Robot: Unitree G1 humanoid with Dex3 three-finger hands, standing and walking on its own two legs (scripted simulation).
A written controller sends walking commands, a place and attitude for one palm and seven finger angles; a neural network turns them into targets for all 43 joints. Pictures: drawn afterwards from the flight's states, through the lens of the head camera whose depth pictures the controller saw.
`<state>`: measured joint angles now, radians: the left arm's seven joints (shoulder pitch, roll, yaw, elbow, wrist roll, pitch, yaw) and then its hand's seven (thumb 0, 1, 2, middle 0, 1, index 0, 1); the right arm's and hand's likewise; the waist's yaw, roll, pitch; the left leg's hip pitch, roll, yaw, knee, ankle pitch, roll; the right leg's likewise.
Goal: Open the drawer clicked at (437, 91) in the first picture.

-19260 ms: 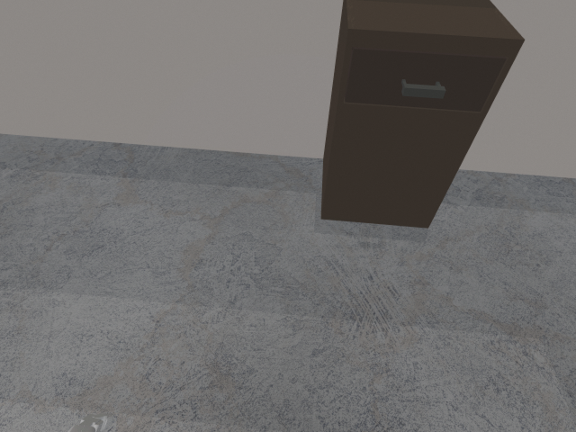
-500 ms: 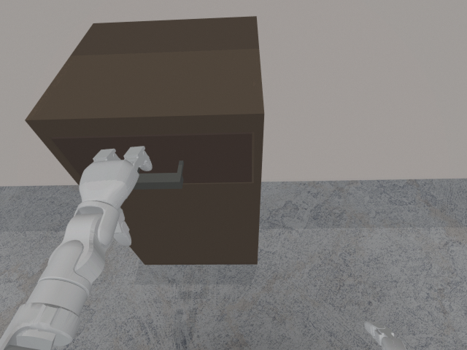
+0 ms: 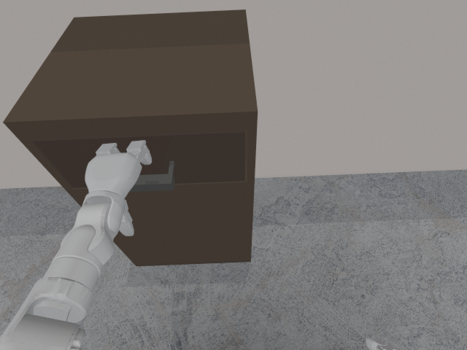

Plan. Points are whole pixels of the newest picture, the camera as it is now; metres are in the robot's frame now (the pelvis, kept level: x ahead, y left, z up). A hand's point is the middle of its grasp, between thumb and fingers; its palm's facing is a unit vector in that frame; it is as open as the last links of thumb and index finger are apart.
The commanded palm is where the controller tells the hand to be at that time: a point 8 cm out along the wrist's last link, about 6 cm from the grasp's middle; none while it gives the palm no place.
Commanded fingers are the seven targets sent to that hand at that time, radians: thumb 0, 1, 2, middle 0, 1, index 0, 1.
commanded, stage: move the hooked fingers above the handle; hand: left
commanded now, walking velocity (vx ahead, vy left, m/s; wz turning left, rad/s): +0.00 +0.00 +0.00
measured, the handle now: (147, 174) +0.48 +0.23 -0.05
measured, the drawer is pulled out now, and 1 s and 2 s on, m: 0.00 0.00 0.00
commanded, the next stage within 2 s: lower the fingers behind the handle in 1.18 s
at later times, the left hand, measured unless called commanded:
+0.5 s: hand (138, 180) +0.42 +0.22 +0.01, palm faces -0.07 -0.03 -1.00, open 13.8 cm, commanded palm +0.41 +0.22 +0.07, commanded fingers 0.00 -0.50 0.30 -0.30 -1.20 -0.30 -1.20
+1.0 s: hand (136, 178) +0.43 +0.23 +0.01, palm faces -0.05 -0.05 -1.00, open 13.8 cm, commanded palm +0.41 +0.23 +0.07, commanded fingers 0.00 -0.50 0.30 -0.30 -1.20 -0.30 -1.20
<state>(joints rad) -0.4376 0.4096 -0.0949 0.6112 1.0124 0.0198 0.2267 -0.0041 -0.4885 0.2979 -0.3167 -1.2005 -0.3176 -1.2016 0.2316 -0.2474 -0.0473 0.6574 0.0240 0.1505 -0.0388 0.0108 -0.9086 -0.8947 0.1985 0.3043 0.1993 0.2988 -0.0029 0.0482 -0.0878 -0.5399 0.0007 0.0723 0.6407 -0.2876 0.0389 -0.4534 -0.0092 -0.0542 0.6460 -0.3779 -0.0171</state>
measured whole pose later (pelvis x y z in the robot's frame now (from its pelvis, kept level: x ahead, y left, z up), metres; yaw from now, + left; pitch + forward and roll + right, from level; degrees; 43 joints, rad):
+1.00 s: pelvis +0.00 +0.00 -0.01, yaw +0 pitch +15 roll -1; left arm -0.62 0.44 -0.05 0.89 1.06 -0.06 0.32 0.00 -0.49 0.30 -0.32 -1.20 -0.32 -1.20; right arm 0.30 -0.25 -0.06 0.69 0.01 0.15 -0.04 0.01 -0.91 -0.89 0.20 0.30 0.20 0.30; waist -0.06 0.05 -0.13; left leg -0.67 0.02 0.07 0.72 -0.31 0.04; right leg -0.58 0.00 -0.06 0.70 -0.39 -0.02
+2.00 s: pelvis -0.01 +0.00 -0.02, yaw -1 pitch +19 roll -1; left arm -0.61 0.43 -0.02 0.97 1.09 -0.05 0.38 0.00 -0.49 0.30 -0.32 -1.20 -0.32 -1.20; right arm 0.31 -0.24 -0.06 0.70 0.00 0.14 -0.04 0.01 -0.91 -0.89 0.20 0.30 0.20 0.30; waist -0.08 0.05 -0.15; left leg -0.80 0.04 0.06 0.82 -0.35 0.03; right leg -0.70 0.02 -0.06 0.80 -0.42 -0.03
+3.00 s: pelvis -0.02 +0.01 -0.04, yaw -2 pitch +21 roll -3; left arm -0.61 0.41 -0.02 0.99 1.10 -0.04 0.45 0.00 -0.49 0.30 -0.30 -1.20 -0.32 -1.20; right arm 0.32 -0.23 -0.06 0.72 -0.02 0.13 -0.02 0.01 -0.91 -0.89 0.20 0.30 0.20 0.30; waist -0.09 0.05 -0.18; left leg -0.93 0.04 0.06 0.95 -0.38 0.05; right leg -0.83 0.02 -0.06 0.91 -0.45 -0.01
